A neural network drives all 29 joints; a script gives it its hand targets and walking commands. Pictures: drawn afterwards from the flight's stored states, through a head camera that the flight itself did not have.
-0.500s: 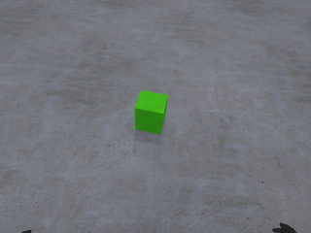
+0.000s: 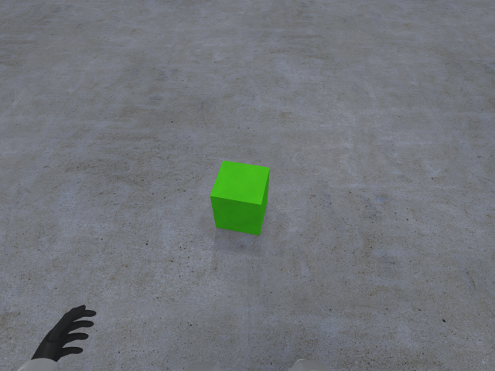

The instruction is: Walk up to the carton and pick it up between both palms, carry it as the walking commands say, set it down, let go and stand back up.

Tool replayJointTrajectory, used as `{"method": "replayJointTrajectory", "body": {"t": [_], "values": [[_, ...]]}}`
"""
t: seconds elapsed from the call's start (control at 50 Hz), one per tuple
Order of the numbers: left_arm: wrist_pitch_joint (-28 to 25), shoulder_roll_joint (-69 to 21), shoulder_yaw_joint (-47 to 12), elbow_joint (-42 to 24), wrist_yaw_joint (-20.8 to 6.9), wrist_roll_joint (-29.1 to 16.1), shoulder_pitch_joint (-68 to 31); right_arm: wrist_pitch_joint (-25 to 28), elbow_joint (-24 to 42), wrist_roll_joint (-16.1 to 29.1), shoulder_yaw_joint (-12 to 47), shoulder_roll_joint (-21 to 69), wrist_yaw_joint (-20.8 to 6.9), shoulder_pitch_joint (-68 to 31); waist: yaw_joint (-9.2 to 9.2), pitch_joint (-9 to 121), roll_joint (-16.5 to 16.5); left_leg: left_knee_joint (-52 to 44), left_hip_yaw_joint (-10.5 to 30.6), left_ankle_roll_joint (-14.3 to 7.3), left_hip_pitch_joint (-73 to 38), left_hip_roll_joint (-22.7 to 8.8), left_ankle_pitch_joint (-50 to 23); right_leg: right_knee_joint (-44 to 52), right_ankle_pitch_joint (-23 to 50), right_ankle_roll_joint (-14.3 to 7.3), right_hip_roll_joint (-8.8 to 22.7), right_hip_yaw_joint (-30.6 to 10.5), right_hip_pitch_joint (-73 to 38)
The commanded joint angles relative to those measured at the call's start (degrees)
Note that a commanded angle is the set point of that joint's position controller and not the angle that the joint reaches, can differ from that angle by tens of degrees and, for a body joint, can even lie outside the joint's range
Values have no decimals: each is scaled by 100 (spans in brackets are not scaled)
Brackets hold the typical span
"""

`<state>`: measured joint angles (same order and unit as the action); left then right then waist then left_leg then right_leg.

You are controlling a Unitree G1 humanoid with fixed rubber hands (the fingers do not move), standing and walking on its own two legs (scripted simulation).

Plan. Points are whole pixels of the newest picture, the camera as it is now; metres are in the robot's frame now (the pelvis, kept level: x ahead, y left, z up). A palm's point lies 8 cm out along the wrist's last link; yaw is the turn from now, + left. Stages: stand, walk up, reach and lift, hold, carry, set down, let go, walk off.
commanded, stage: walk up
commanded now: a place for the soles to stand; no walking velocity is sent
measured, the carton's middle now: (241, 198) +0.87 +0.05 -0.63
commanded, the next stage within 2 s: none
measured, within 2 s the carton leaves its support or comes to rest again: neither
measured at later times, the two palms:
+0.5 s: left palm (79, 280) +0.28 +0.33 -0.08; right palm (446, 292) +0.25 -0.33 -0.05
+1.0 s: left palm (84, 242) +0.37 +0.36 -0.10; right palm (389, 203) +0.44 -0.29 -0.07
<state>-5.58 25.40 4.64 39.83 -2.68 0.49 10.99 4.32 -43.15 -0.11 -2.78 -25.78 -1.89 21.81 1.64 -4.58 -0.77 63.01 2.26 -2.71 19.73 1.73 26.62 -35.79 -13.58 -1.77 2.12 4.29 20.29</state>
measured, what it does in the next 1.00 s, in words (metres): walks ahead: left foot, then right foot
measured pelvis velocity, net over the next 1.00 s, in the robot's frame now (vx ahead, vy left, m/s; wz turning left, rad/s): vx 0.32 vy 0.03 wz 0.03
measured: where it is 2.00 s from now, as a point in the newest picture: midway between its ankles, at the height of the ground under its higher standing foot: (245, 321)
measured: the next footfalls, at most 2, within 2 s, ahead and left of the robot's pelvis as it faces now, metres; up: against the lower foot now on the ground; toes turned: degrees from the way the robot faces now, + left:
left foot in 0.24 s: +0.24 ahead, +0.14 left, +0.00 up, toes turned +5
right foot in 0.56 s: +0.34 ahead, -0.12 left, +0.00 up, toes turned -3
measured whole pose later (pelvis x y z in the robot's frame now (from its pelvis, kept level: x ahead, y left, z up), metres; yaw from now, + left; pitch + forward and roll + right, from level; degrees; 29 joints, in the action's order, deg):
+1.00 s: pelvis +0.32 +0.03 -0.01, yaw +2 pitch -2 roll +0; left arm -2.4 27.1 1.8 41.9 -0.7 0.2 20.3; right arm 4.4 -41.2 -1.2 -3.3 -25.8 -1.2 15.1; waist -1.1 -2.8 2.2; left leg 41.6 -2.9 -1.3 23.1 -1.6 16.3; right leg -53.3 -29.2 -1.4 3.0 0.4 22.8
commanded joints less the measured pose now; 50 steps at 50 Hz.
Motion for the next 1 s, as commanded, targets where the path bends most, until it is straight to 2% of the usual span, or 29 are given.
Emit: {"method": "replayJointTrajectory", "body": {"t": [0.0,0.06,0.12,0.18,0.2,0.22,0.24,0.26,0.28,0.32,0.36,0.38,0.44,0.5,0.52,0.54,0.56,0.58,0.62,0.66,0.7,0.76,0.82,0.84,0.86,0.88,0.9,0.96,0.98], "values": [[-31,1285,359,-340,118,-56,663,96,335,-31,-310,-1137,-54,290,-296,410,821,-126,148,178,1413,-450,-473,1491,1256,-1119,1287,-1279,-1361],[6,1582,437,-484,49,45,561,32,418,-96,-286,-940,-168,67,-299,238,1244,-1360,-310,320,764,-457,-338,1724,292,-1262,1300,-983,-595],[19,1534,379,-605,-29,34,332,49,478,-91,-376,-944,-244,-247,-269,40,1301,-2105,-588,272,-4,-456,-1269,1917,-1207,-1081,1141,-841,255],[65,1435,282,-724,-60,69,151,120,252,-66,-513,-1041,-217,286,106,188,841,-2634,-628,97,-1284,-226,-1456,1112,-2042,-859,967,-836,963],[92,1179,184,-664,-69,84,276,179,65,-110,-574,-1217,-147,660,292,242,230,-2821,-659,7,-1857,-133,-965,270,-1922,-777,688,-644,1363],[80,903,71,-758,-44,38,407,206,93,-176,-678,-1509,-63,1063,561,395,-871,-3621,644,-356,-2337,-890,312,-1266,-1368,-516,315,-234,1981],[92,675,42,-886,-36,-30,515,280,291,-238,-762,-1972,-14,1087,540,353,-1815,-4777,3464,-1087,-2344,-2346,1187,-2959,-1780,-180,-370,-345,2866],[133,1168,153,-695,47,-17,478,272,512,-83,-714,-1885,23,786,408,46,-647,-4891,3756,-1482,-1666,-2601,985,-3320,-1644,-138,-196,-1035,2506],[140,1382,220,-604,55,-21,660,270,559,52,-683,-1756,36,495,265,-138,-333,-4877,3393,-1695,-1369,-2631,684,-3286,-1360,-119,156,-1009,2394],[134,1410,202,-421,53,26,995,269,642,-20,-634,-1620,46,-87,-90,31,-480,-4716,2143,-1239,-985,-2186,96,-2641,-1091,-39,410,-966,1946],[128,1329,240,-232,-26,16,1198,250,721,-116,-575,-1529,20,-186,-127,18,-1017,-4558,1245,-1069,-579,-1725,-684,-1982,-1215,35,289,-587,1391],[148,1251,228,-279,-59,21,1117,248,704,-114,-586,-1489,15,63,-10,-48,-1057,-4529,1097,-1097,-324,-1724,-1053,-1705,-1148,75,260,-481,1076],[101,1016,252,-355,-117,6,1061,236,832,-167,-585,-1560,-27,-191,-171,244,-1420,-4258,500,-1015,-62,-1614,-1264,-674,-502,1,158,-290,202],[44,1106,377,-105,-71,103,1177,157,925,-80,-503,-1392,-49,-267,-316,449,-760,-3491,168,-705,577,-1264,-416,113,204,-74,-186,86,-947],[14,1308,477,31,-30,103,1505,131,919,-100,-453,-1187,-63,-159,-528,649,45,-2641,-34,-561,993,-1015,-89,189,-188,-107,-196,-96,-1629],[-16,1663,608,70,37,152,1889,134,1055,-51,-369,-965,-61,-234,-805,687,1253,-1251,-484,-300,1978,-557,143,1035,-1916,-554,658,-1638,-2137],[-62,1984,605,-162,84,119,1952,107,1174,-35,-326,-882,-39,-353,-839,577,1514,-22,-442,-37,2717,-209,387,2022,-3309,-1177,1997,-4073,-2116],[-78,1998,542,-325,117,56,1582,63,1025,-48,-404,-1210,-2,-311,-667,390,724,447,52,16,2722,-404,237,2127,-3261,-1368,2162,-4182,-1858],[-78,1700,481,-334,112,-23,1278,73,843,-17,-393,-1296,16,-173,-501,207,579,171,313,-26,2572,-759,-125,1914,-2232,-1359,1861,-3384,-1470],[-52,1614,446,-335,125,36,1117,81,652,-56,-395,-1259,-14,84,-391,158,904,-617,112,107,1903,-728,-9,1692,-1312,-1253,1497,-2294,-904],[-39,1652,409,-365,89,44,1167,78,565,-107,-380,-1149,-106,71,-380,160,1315,-1246,-166,164,1390,-594,-77,1587,-538,-1261,1386,-1816,-506],[-5,1644,355,-450,39,33,926,89,556,-101,-395,-1076,-146,-77,-313,293,1401,-2115,-514,145,378,-423,-718,1355,-608,-1073,1113,-1316,-46],[124,1238,90,-459,79,7,562,107,315,-100,-448,-1076,-8,177,86,392,815,-2716,-662,-18,-1169,-58,-1188,281,-711,-680,718,-750,1175],[148,970,-42,-491,116,10,639,108,262,-127,-493,-1239,70,277,215,371,36,-3212,24,-189,-1434,-480,-785,-515,-634,-460,514,-492,1569],[166,673,-142,-508,156,-50,778,149,370,-178,-494,-1471,124,202,172,391,-1090,-4078,2009,-649,-1313,-1805,-612,-1604,-985,-23,47,-186,1934],[201,993,-82,-502,224,-87,688,134,444,-121,-557,-1758,125,144,138,268,-883,-4603,2925,-1303,-896,-2460,-53,-2099,-1875,57,-98,-321,1869],[224,1330,48,-274,263,-73,933,94,437,-55,-559,-1726,135,-115,55,223,-537,-4616,2778,-1465,-601,-2438,109,-2237,-1795,47,148,-577,1537],[193,1263,27,-12,245,-28,1289,19,479,-88,-483,-1448,138,-522,-172,323,-637,-4012,1646,-1056,-438,-1908,-1043,-1621,-1684,-12,156,-431,1048],[178,1181,7,177,254,-45,1415,6,431,-103,-416,-1458,132,-761,-281,404,-965,-3715,1130,-886,-168,-1605,-1645,-1163,-1362,-17,95,-359,561]]}}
